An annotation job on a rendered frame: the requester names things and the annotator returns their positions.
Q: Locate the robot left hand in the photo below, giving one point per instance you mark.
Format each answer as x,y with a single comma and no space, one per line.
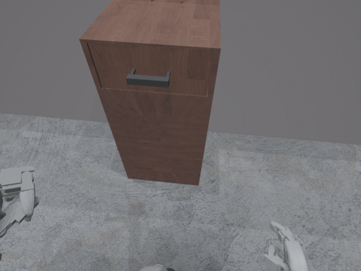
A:
16,185

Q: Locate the handle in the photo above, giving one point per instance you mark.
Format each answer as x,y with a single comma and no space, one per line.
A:
144,80

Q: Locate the cabinet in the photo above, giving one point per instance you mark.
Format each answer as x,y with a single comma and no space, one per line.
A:
160,136

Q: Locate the drawer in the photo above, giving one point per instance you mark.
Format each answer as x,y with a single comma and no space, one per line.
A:
189,68

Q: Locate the robot right hand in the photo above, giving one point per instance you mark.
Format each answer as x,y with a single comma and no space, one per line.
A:
290,257

